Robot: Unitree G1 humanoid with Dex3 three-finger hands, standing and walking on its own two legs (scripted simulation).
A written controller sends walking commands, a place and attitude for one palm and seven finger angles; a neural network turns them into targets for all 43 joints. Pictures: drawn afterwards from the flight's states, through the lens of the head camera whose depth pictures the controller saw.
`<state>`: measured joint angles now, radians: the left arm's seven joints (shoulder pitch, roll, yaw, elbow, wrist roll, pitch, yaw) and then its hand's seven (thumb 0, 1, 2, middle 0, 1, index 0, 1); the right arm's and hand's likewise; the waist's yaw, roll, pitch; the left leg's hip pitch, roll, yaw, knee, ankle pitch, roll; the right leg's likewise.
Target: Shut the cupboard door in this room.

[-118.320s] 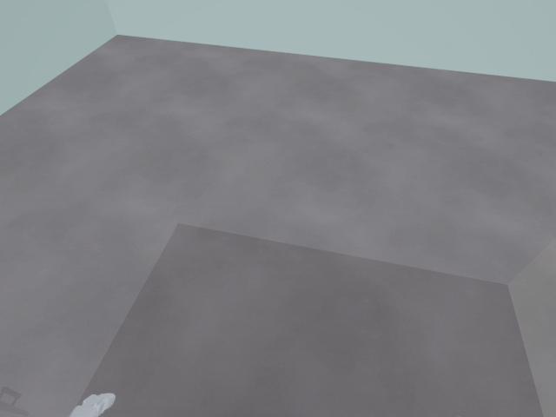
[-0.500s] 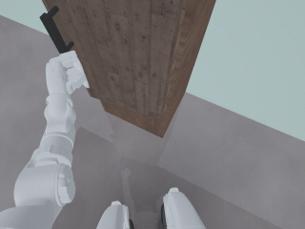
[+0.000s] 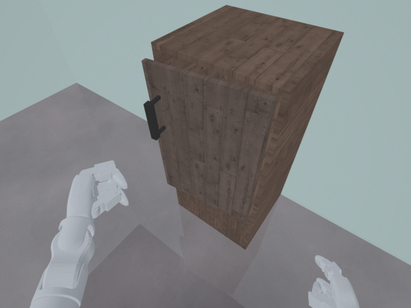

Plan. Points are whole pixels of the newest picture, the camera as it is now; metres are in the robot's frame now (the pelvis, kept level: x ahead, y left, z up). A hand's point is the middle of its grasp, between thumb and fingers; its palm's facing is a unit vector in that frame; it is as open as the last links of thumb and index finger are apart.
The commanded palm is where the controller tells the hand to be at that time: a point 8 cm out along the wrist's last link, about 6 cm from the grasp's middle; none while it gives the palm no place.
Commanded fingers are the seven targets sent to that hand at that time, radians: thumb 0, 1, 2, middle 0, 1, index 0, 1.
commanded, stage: draw the hand back to the body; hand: left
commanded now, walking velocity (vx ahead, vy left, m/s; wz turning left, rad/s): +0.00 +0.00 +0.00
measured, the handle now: (156, 117) +0.66 +0.19 -0.03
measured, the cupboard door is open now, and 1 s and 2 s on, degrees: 7 7 7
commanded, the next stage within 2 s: step back with the hand held close in 0.92 s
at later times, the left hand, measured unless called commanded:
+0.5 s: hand (19, 212) +0.21 +0.27 +0.17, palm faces +0.46 -0.81 -0.38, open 5.8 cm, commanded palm +0.16 +0.31 +0.19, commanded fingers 0.00 0.90 0.90 -0.23 -0.33 -0.23 -0.33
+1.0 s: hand (4, 224) +0.19 +0.26 +0.19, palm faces +0.49 -0.78 -0.38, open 7.4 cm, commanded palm +0.14 +0.30 +0.20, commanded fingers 0.00 0.90 0.90 -0.20 -0.30 -0.20 -0.30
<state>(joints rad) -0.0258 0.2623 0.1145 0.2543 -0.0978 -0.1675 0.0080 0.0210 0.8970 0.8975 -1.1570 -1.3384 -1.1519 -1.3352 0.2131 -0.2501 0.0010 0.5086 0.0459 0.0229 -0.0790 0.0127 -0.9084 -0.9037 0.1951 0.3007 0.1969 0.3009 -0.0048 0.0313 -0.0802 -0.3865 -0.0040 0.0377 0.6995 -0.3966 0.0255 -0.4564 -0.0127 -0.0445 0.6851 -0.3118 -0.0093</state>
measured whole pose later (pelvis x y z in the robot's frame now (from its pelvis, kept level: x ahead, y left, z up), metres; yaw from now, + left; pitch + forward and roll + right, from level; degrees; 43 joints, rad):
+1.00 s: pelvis +0.00 +0.00 +0.02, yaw +0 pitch -6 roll +0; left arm 0.44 0.33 0.35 -0.37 -0.06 -0.10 0.11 0.02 0.89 0.90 -0.22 -0.30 -0.21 -0.30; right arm 0.22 -0.22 0.02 0.65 0.00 -0.12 -0.08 0.02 -0.90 -0.90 0.20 0.30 0.20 0.30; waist 0.06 0.08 0.00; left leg -0.05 0.00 0.03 0.42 -0.28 0.02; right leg -0.12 0.00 -0.05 0.41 -0.20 -0.01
